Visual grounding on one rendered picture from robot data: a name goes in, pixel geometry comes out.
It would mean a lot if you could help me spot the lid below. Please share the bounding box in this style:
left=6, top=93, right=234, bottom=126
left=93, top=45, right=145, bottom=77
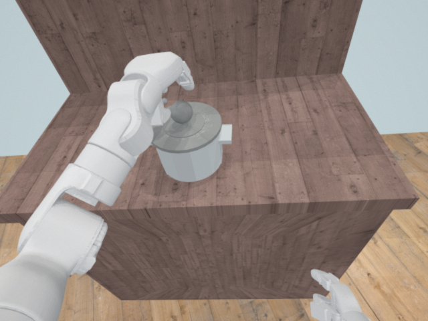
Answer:
left=151, top=102, right=222, bottom=154

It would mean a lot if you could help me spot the robot left forearm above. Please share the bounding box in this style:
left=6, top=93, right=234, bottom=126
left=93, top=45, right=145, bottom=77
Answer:
left=17, top=70, right=162, bottom=253

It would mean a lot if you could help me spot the right robot hand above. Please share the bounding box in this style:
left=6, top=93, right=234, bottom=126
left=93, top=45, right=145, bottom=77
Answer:
left=310, top=269, right=362, bottom=321

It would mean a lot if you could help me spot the pot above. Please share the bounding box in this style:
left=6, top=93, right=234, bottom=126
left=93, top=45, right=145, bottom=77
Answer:
left=150, top=124, right=232, bottom=182

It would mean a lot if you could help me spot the table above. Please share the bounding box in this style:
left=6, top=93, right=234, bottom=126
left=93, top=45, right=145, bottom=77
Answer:
left=0, top=0, right=420, bottom=300

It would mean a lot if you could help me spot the knob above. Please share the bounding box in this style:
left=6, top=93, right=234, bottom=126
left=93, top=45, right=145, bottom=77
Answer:
left=170, top=100, right=193, bottom=124

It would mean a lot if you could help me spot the robot left upper arm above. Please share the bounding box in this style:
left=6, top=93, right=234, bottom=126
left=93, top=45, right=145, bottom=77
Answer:
left=0, top=197, right=108, bottom=321

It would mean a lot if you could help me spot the left robot hand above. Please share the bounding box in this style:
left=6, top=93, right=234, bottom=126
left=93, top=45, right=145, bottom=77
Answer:
left=124, top=51, right=195, bottom=126

